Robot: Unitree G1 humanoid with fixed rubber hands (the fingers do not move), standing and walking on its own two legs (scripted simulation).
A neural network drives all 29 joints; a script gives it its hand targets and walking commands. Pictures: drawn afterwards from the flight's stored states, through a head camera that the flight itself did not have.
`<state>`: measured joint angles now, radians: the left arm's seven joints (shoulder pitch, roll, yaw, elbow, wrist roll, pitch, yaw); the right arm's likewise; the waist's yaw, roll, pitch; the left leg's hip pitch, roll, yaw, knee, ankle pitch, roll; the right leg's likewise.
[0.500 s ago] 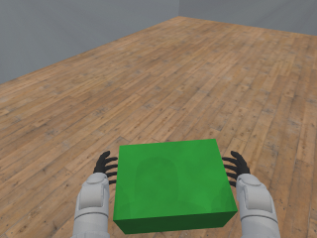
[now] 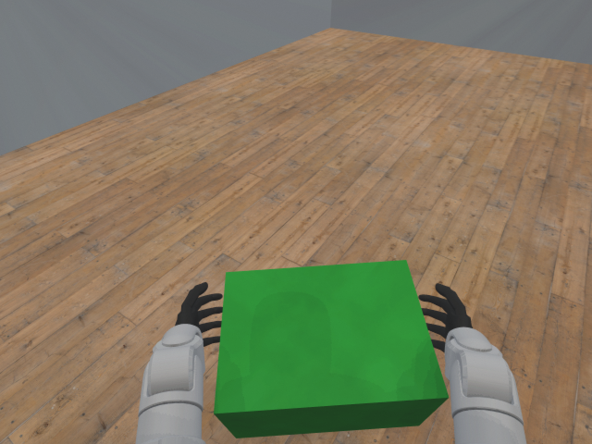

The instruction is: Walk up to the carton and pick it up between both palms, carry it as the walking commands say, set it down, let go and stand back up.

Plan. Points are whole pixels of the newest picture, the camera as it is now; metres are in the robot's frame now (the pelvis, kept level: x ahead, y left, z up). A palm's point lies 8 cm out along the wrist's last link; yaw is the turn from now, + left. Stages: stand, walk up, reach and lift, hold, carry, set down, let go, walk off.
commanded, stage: hold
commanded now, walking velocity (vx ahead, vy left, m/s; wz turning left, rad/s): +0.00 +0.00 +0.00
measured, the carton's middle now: (321, 348) +0.30 +0.00 -0.04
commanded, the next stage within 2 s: carry in 0.42 s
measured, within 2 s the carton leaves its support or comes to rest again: neither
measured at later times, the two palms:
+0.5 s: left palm (191, 333) +0.27 +0.18 +0.03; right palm (456, 334) +0.28 -0.18 +0.04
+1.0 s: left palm (243, 353) +0.25 +0.11 +0.04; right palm (526, 376) +0.22 -0.26 +0.04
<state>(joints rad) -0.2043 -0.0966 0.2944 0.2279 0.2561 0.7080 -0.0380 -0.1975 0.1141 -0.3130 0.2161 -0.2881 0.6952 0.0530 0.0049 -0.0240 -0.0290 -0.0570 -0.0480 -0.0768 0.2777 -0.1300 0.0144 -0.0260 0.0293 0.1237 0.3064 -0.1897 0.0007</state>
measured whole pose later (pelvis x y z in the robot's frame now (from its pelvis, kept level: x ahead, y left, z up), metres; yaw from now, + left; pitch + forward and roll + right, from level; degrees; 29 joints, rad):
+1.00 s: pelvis -0.04 -0.07 -0.04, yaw -2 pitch +4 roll -1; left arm -0.21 -0.06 0.24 -0.19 0.07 1.13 0.15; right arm -0.17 0.13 -0.20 -0.24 -0.12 1.12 -0.11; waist 0.00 0.00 -0.10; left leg -0.50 0.15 0.05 0.75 -0.32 -0.07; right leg -0.45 0.06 -0.14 0.69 -0.30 -0.09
